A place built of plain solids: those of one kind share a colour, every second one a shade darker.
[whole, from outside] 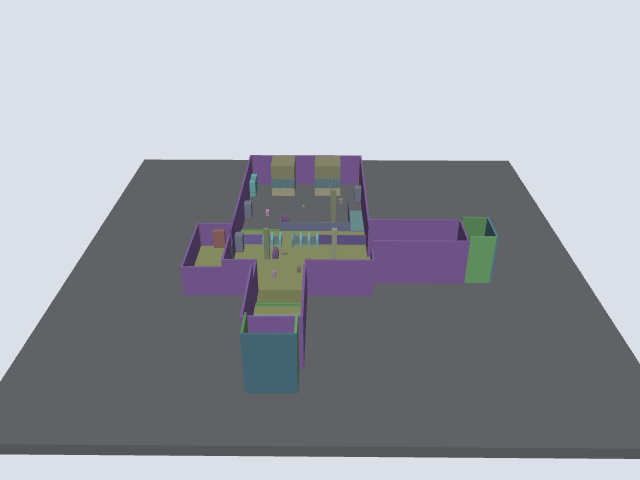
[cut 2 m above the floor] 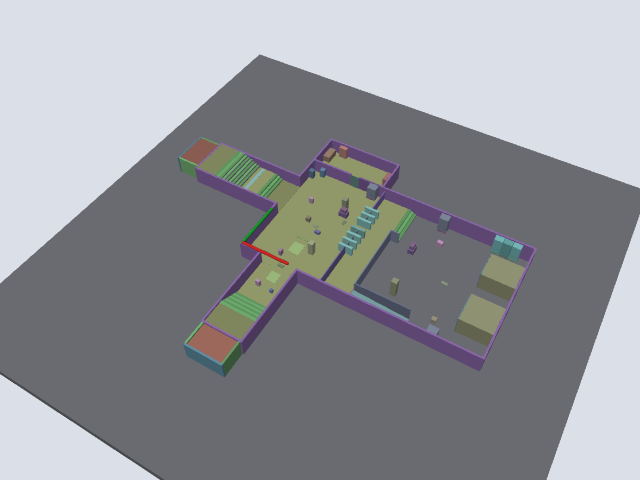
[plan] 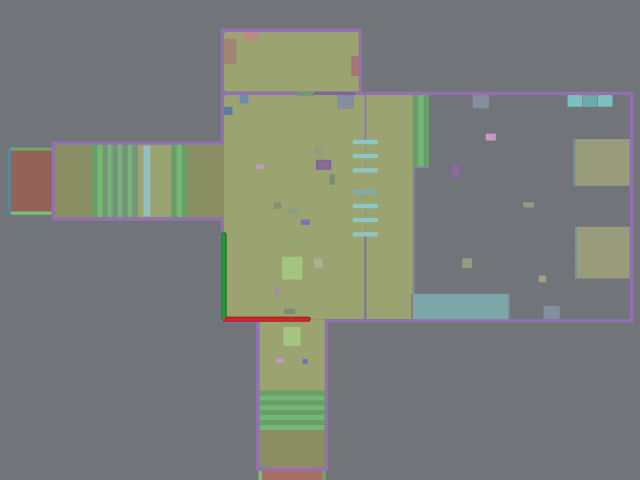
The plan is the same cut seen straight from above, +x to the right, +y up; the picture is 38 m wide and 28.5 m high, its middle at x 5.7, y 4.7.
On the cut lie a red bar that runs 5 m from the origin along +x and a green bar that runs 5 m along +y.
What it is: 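A metro's ticket hall under a street; an unpaid hall three or four risers over a paid hall, a gate line, a broad flight and a ramp between them; passages 3.4 to 4.6 m broad that end in the first flights of the street stairs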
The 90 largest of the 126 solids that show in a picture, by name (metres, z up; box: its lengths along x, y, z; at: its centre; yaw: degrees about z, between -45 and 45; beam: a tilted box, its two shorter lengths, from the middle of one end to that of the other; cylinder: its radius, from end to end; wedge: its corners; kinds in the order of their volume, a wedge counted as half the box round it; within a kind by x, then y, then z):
{
 "raised_1": {"box": [2.22, 4.31, 2.4], "at": [-8.93, 8.2, 1.15]},
 "raised_2": {"box": [4.7, 4.31, 0.99], "at": [-5.47, 8.2, 0.45]},
 "raised_3": {"box": [3.13, 4.31, 0.52], "at": [-1.56, 8.2, 0.21]},
 "raised_4": {"box": [8.0, 3.55, 0.52], "at": [4.0, 15.28, 0.21]},
 "raised_5": {"box": [3.88, 2.22, 1.85], "at": [4.05, -7.69, 0.88]},
 "raised_6": {"box": [3.88, 6.57, 0.52], "at": [4.05, -3.29, 0.21]},
 "raised_7": {"box": [11.22, 13.31, 0.52], "at": [5.61, 6.65, 0.21]},
 "wall_1": {"box": [0.2, 4.71, 5.17], "at": [-10.14, 8.2, 2.54]},
 "wall_2": {"box": [2.62, 0.2, 5.17], "at": [-8.93, 5.95, 2.54]},
 "wall_3": {"box": [2.62, 0.2, 5.17], "at": [-8.93, 10.45, 2.54]},
 "wall_4": {"box": [5.1, 0.2, 5.17], "at": [-5.47, 5.95, 2.54]},
 "wall_5": {"box": [5.1, 0.2, 5.17], "at": [-5.47, 10.45, 2.54]},
 "wall_6": {"box": [3.33, 0.2, 3.73], "at": [-1.66, 5.95, 1.81]},
 "wall_7": {"box": [3.33, 0.2, 3.73], "at": [-1.66, 10.45, 1.81]},
 "wall_8": {"box": [0.2, 6.25, 3.89], "at": [-0.1, 2.92, 1.9]},
 "wall_9": {"box": [0.2, 3.16, 3.89], "at": [-0.1, 11.93, 1.9]},
 "wall_10": {"box": [0.2, 3.95, 3.09], "at": [-0.1, 15.28, 1.5]},
 "wall_11": {"box": [2.31, 0.2, 3.89], "at": [0.95, -0.1, 1.9]},
 "wall_12": {"box": [0.2, 2.62, 4.69], "at": [2.0, -7.69, 2.29]},
 "wall_13": {"box": [0.2, 6.77, 4.69], "at": [2.0, -3.39, 2.29]},
 "wall_14": {"box": [4.61, 0.2, 3.89], "at": [2.1, 13.41, 1.9]},
 "wall_15": {"box": [8.4, 0.2, 3.09], "at": [4.0, 17.16, 1.5]},
 "wall_16": {"box": [4.28, 0.2, 4.69], "at": [4.05, -8.9, 2.29]},
 "wall_17": {"box": [0.2, 2.62, 4.69], "at": [6.09, -7.69, 2.29]},
 "wall_18": {"box": [0.2, 6.77, 4.69], "at": [6.09, -3.39, 2.29]},
 "wall_19": {"box": [2.84, 0.2, 3.89], "at": [6.78, 13.41, 1.9]},
 "wall_20": {"box": [0.2, 3.95, 3.09], "at": [8.1, 15.28, 1.5]},
 "wall_21": {"box": [5.43, 0.2, 3.89], "at": [8.7, -0.1, 1.9]},
 "wall_22": {"box": [3.62, 0.2, 3.89], "at": [9.61, 13.41, 1.9]},
 "wall_23": {"box": [13.28, 0.2, 3.89], "at": [17.66, -0.1, 1.9]},
 "wall_24": {"box": [13.28, 0.2, 3.89], "at": [17.66, 13.41, 1.9]},
 "wall_25": {"box": [0.2, 13.71, 3.89], "at": [24.2, 6.65, 1.9]},
 "train_well_1": {"box": [3.23, 2.78, 3.89], "at": [22.48, 9.31, 1.9]},
 "train_well_2": {"box": [3.16, 3.08, 3.89], "at": [22.52, 3.96, 1.9]},
 "area_1": {"box": [2.4, 3.6, 2.4], "at": [-11.44, 8.2, 1.15]},
 "area_2": {"box": [3.6, 2.4, 1.85], "at": [4.05, -10.2, 0.88]},
 "flight_1": {"box": [0.31, 4.31, 1.46], "at": [-7.68, 8.2, 1.62]},
 "flight_2": {"box": [0.3, 4.31, 1.3], "at": [-7.37, 8.2, 1.54]},
 "flight_3": {"box": [0.3, 4.31, 1.14], "at": [-7.07, 8.2, 1.47]},
 "flight_4": {"box": [0.3, 4.31, 0.99], "at": [-6.77, 8.2, 1.39]},
 "flight_5": {"box": [0.3, 4.31, 0.83], "at": [-6.47, 8.2, 1.31]},
 "flight_6": {"box": [0.3, 4.31, 0.68], "at": [-6.17, 8.2, 1.23]},
 "flight_7": {"box": [0.3, 4.31, 0.52], "at": [-5.88, 8.2, 1.15]},
 "flight_8": {"box": [0.3, 4.31, 0.36], "at": [-5.58, 8.2, 1.07]},
 "flight_9": {"box": [0.33, 4.31, 0.52], "at": [-2.97, 8.2, 0.68]},
 "flight_10": {"box": [0.32, 4.31, 0.37], "at": [-2.65, 8.2, 0.6]},
 "flight_11": {"box": [0.32, 4.31, 0.21], "at": [-2.33, 8.2, 0.52]},
 "flight_12": {"box": [3.88, 0.3, 1.38], "at": [4.05, -6.43, 1.11]},
 "flight_13": {"box": [3.88, 0.29, 1.22], "at": [4.05, -6.14, 1.03]},
 "flight_14": {"box": [3.88, 0.29, 1.05], "at": [4.05, -5.84, 0.94]},
 "flight_15": {"box": [3.88, 0.29, 0.88], "at": [4.05, -5.55, 0.86]},
 "flight_16": {"box": [3.88, 0.29, 0.72], "at": [4.05, -5.26, 0.78]},
 "flight_17": {"box": [3.88, 0.29, 0.55], "at": [4.05, -4.97, 0.7]},
 "flight_18": {"box": [3.88, 0.29, 0.38], "at": [4.05, -4.68, 0.61]},
 "flight_19": {"box": [0.33, 4.23, 0.52], "at": [11.37, 11.19, 0.21]},
 "flight_20": {"box": [0.32, 4.23, 0.36], "at": [11.7, 11.19, 0.13]},
 "area_side_1": {"box": [2.4, 0.2, 5.6], "at": [-11.44, 6.3, 2.75]},
 "area_side_2": {"box": [2.4, 0.2, 5.6], "at": [-11.44, 10.1, 2.75]},
 "area_side_3": {"box": [0.2, 2.4, 5.05], "at": [2.15, -10.2, 2.48]},
 "area_side_4": {"box": [0.2, 2.4, 5.05], "at": [5.95, -10.2, 2.48]},
 "area_end_1": {"box": [0.2, 4.0, 5.6], "at": [-12.74, 8.2, 2.75]},
 "area_end_2": {"box": [4.0, 0.2, 5.05], "at": [4.05, -11.5, 2.48]},
 "vending_1": {"box": [0.96, 0.78, 1.75], "at": [7.21, 12.91, 1.45]},
 "vending_2": {"box": [0.96, 0.78, 1.75], "at": [15.24, 12.91, 0.97]},
 "vending_3": {"box": [0.96, 0.78, 1.75], "at": [19.45, 0.4, 0.97]},
 "column_1": {"box": [0.52, 0.52, 3.42], "at": [5.61, 3.33, 2.13]},
 "column_2": {"box": [0.52, 0.52, 3.42], "at": [5.61, 9.98, 2.13]},
 "column_3": {"box": [0.58, 0.58, 3.89], "at": [14.44, 3.33, 1.9]},
 "machine_bank_1": {"box": [0.86, 0.68, 1.8], "at": [20.84, 12.96, 1.0]},
 "machine_bank_2": {"box": [0.86, 0.68, 1.8], "at": [21.74, 12.96, 1.0]},
 "machine_bank_3": {"box": [0.86, 0.68, 1.8], "at": [22.64, 12.96, 1.0]},
 "gate_cabinet_1": {"box": [1.5, 0.26, 1.07], "at": [8.4, 5.04, 0.96]},
 "gate_cabinet_2": {"box": [1.5, 0.26, 1.07], "at": [8.4, 5.88, 0.96]},
 "gate_cabinet_3": {"box": [1.5, 0.26, 1.07], "at": [8.4, 6.72, 0.96]},
 "gate_cabinet_4": {"box": [1.5, 0.26, 1.07], "at": [8.4, 7.56, 0.96]},
 "gate_cabinet_5": {"box": [1.5, 0.26, 1.07], "at": [8.4, 8.84, 0.96]},
 "gate_cabinet_6": {"box": [1.5, 0.26, 1.07], "at": [8.4, 9.68, 0.96]},
 "gate_cabinet_7": {"box": [1.5, 0.26, 1.07], "at": [8.4, 10.52, 0.96]},
 "upstand_1": {"box": [0.12, 7.58, 1.52], "at": [11.28, 5.29, 0.71]},
 "upstand_2": {"box": [5.64, 0.12, 1.52], "at": [14.04, 1.56, 0.71]},
 "slope_1": {"wedge": [[11.22, 0.0, -0.05], [11.22, 0.0, 0.47], [11.22, 1.5, -0.05], [11.22, 1.5, 0.47], [16.86, 0.0, -0.05], [16.86, 0.0, 0.0], [16.86, 1.5, -0.05], [16.86, 1.5, 0.0]]},
 "cabinet_1": {"box": [0.9, 0.45, 1.35], "at": [1.61, 16.83, 1.1]},
 "cabinet_2": {"box": [0.45, 1.2, 2.0], "at": [7.77, 15.03, 1.42]},
 "train_grille_dark_1": {"box": [0.08, 2.78, 2.25], "at": [20.82, 9.31, 1.07]},
 "train_grille_dark_2": {"box": [0.08, 3.08, 2.25], "at": [20.9, 3.96, 1.07]},
 "desk_1": {"box": [0.75, 1.5, 0.79], "at": [0.38, 15.9, 0.82]},
 "barrier_1": {"box": [0.1, 4.91, 1.15], "at": [8.4, 2.45, 1.0]},
 "barrier_2": {"box": [0.1, 2.66, 1.15], "at": [8.4, 11.98, 1.0]},
 "trolley_1": {"box": [0.9, 0.6, 0.6], "at": [5.92, 9.17, 0.72]},
 "trolley_2": {"box": [0.6, 0.9, 0.6], "at": [13.77, 8.8, 0.25]}
}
